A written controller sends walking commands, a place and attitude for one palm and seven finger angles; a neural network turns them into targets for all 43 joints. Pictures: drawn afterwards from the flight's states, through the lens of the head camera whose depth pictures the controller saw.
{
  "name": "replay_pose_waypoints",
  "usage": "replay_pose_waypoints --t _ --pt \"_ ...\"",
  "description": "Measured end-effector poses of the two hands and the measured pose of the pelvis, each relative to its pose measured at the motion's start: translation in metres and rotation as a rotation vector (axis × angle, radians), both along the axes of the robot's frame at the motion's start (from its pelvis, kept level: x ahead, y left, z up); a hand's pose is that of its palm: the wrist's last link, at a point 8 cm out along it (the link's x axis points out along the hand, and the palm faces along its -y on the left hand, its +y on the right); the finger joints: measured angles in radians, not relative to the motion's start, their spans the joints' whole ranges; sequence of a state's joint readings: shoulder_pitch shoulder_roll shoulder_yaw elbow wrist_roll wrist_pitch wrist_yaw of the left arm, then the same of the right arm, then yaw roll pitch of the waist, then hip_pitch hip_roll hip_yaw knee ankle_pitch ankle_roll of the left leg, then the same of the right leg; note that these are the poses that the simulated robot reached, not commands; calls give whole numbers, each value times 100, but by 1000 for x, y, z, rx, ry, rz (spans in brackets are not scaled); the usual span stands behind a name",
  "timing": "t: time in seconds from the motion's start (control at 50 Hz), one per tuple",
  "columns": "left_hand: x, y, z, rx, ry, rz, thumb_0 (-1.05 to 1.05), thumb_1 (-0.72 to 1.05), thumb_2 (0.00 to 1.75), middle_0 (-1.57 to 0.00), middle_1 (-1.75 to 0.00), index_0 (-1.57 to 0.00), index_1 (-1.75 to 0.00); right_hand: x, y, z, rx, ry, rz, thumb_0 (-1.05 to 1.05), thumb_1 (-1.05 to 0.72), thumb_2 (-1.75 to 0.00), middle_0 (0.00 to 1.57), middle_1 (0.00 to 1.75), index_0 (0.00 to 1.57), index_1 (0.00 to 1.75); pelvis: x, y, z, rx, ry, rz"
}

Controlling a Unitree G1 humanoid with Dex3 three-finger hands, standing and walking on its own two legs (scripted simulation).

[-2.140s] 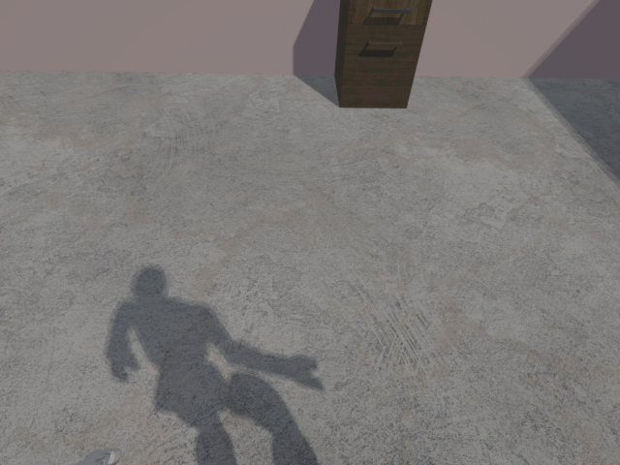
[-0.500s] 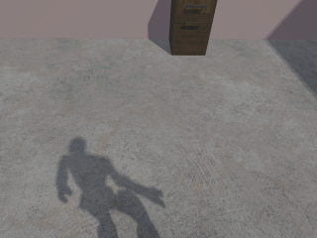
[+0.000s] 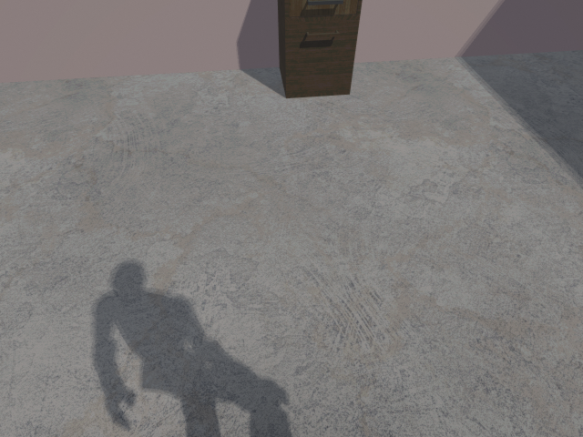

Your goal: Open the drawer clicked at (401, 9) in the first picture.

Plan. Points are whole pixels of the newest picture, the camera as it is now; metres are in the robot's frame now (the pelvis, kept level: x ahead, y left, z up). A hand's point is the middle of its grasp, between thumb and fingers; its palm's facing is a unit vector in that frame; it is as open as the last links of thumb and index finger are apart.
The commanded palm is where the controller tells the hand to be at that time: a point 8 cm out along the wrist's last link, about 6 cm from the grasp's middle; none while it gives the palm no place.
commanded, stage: walk to a spot facing it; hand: left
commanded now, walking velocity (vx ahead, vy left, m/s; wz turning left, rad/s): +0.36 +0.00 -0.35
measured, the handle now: (324, 1) +2.24 +0.03 -0.18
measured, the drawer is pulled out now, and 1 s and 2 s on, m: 0.00 0.00 0.00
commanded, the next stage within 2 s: none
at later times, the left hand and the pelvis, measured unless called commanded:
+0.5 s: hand (165, 360) +0.26 +0.26 -0.17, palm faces -0.13 -0.98 -0.18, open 7.4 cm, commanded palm none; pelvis +0.20 +0.07 +0.01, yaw -12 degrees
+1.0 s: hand (255, 234) +0.56 +0.14 -0.16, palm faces -0.22 -0.96 -0.18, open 7.1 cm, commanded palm none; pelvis +0.42 +0.00 +0.01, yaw -16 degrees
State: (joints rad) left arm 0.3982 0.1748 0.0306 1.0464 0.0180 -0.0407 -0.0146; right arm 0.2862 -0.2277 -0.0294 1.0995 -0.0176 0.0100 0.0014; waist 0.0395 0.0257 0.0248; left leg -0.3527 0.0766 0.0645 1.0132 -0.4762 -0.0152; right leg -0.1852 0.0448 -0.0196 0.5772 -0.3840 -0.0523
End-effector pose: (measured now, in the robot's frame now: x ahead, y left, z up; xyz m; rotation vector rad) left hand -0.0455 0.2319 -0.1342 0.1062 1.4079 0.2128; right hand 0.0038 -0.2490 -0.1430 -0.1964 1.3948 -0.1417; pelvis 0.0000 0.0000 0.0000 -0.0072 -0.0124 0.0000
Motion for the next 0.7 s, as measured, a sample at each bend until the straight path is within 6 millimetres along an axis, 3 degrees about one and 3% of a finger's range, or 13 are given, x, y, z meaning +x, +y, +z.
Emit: replay_pose_waypoints --t 0.1,0.18,0.28,0.34,0.42,0.5,0.58,0.7 --pt "-6 -16 10 -56 131 -8 1 91 90 -21 -30 -20 -30 56 13 15 16 -90 -35 1 -91 -89 20 30 20 30 31 7 11 8 18 -42" --pt "9 -10 11 -81 203 -19 1 91 90 -21 -30 -21 -30 117 31 22 27 -187 -44 1 -91 -89 20 30 20 30 61 19 12 2 30 -71" --pt "58 21 -7 -84 224 -27 1 90 90 -21 -30 -21 -30 197 58 22 14 -289 -24 1 -91 -89 20 30 20 30 110 43 -2 -15 31 -100" --pt "107 47 -23 -72 204 -66 1 90 90 -21 -30 -21 -30 223 71 19 -15 -341 -44 1 -91 -89 20 30 20 30 136 57 -11 -11 17 -135" --pt "205 72 -19 -40 73 -161 1 91 90 -20 -30 -20 -30 216 84 27 -21 -300 -129 0 -91 -89 20 30 20 30 167 65 1 -6 2 -179" --pt "309 78 -5 -23 -94 -238 1 91 90 -20 -30 -20 -30 195 81 34 -65 -223 -237 -2 -95 -89 21 30 20 30 199 71 12 -1 11 -210" --pt "396 66 9 -31 -212 -300 1 91 90 -20 -30 -20 -30 171 84 33 -66 -94 -297 -1 -94 -89 20 30 20 30 231 72 16 7 19 -230" --pt "496 25 14 -59 -266 -412 0 91 90 -20 -30 -19 -30 145 105 28 -13 87 -403 0 -92 -89 20 30 20 30 283 60 14 13 18 -259"
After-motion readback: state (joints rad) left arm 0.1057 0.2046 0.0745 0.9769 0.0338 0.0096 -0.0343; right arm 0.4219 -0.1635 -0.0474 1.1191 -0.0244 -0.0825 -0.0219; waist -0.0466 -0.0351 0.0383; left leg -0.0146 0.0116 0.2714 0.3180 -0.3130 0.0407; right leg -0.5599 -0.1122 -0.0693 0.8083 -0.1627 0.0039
